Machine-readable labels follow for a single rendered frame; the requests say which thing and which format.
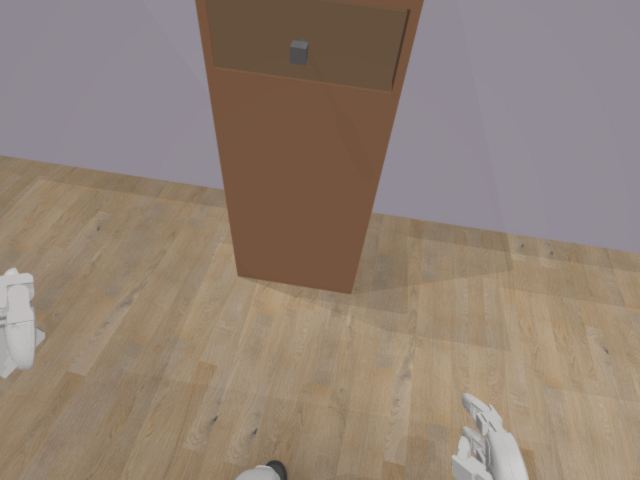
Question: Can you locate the robot left hand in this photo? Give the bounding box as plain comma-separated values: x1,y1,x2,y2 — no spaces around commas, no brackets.
0,268,45,378

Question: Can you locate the left robot foot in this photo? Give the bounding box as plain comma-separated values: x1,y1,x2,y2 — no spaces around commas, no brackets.
266,460,287,480

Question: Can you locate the cabinet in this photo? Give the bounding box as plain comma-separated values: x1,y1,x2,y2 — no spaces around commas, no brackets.
195,0,424,294

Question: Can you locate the handle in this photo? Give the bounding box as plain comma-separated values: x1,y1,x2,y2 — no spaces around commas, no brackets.
290,38,309,65

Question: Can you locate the robot right hand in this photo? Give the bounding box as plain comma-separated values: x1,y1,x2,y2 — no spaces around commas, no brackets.
452,393,529,480

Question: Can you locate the drawer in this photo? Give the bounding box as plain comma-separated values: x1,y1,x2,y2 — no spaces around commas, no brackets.
207,0,407,91

